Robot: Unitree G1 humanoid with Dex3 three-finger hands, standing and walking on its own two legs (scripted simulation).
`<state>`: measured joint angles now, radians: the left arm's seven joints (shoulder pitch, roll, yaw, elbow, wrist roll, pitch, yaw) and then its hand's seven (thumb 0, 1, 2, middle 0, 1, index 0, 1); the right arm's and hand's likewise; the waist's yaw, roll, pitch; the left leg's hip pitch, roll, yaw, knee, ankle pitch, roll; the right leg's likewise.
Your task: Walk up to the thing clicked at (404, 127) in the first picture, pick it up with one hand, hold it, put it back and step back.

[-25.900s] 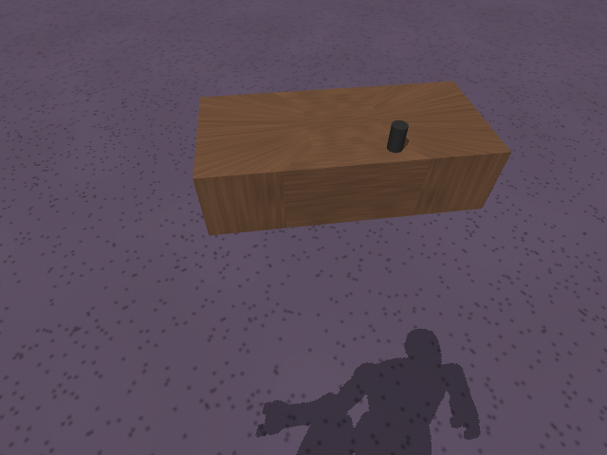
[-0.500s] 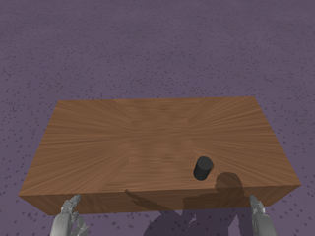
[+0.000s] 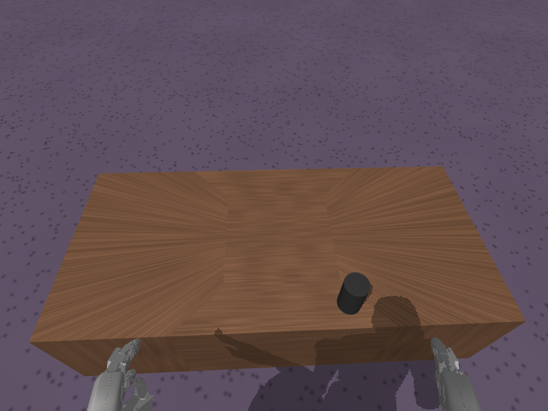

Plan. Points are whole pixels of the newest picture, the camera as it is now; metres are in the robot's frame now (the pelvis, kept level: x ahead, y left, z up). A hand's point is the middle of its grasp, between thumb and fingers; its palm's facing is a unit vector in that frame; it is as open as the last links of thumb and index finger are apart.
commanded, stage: stand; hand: right
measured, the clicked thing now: (352, 294) +0.46 -0.20 -0.34
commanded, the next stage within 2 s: none
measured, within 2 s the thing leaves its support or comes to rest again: neither
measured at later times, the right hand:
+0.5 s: hand out of the picture +0.07 -0.25 -0.11, palm faces -0.03 +0.94 -0.35, open 7.8 cm
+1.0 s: hand out of the picture +0.04 -0.25 -0.10, palm faces -0.02 +0.94 -0.34, open 7.3 cm
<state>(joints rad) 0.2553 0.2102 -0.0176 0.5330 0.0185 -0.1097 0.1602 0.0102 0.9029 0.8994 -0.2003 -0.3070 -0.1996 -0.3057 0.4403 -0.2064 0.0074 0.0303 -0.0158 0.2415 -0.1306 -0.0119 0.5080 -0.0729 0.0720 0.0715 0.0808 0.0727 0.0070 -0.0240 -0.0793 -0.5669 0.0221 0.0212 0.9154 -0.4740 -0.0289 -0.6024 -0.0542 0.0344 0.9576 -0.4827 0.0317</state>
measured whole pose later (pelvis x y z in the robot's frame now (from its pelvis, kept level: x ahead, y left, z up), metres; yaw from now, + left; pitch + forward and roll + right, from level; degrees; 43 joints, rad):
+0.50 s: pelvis +0.01 -0.01 +0.04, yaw +0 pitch -1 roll +0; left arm 0.20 0.32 0.03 1.00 0.03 0.00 0.01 0.01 0.91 0.90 -0.20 -0.30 -0.20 -0.30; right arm 0.23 -0.32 -0.02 0.97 -0.04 -0.01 -0.02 0.00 -0.81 -0.88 0.20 0.29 0.21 0.30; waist 0.00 0.01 0.05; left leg -0.21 0.05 0.00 0.56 -0.32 -0.04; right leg -0.22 -0.02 -0.01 0.56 -0.31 0.01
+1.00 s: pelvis -0.01 -0.01 +0.06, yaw +0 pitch -4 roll +0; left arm 0.13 0.33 0.02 1.15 0.02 0.00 0.01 0.00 0.91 0.90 -0.20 -0.30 -0.20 -0.30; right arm 0.16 -0.32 -0.01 1.13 -0.03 -0.01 -0.01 0.00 -0.91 -0.90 0.20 0.30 0.21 0.30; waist 0.00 0.00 0.05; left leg -0.10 0.06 0.00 0.37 -0.20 -0.05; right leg -0.11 -0.01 -0.01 0.36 -0.18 0.01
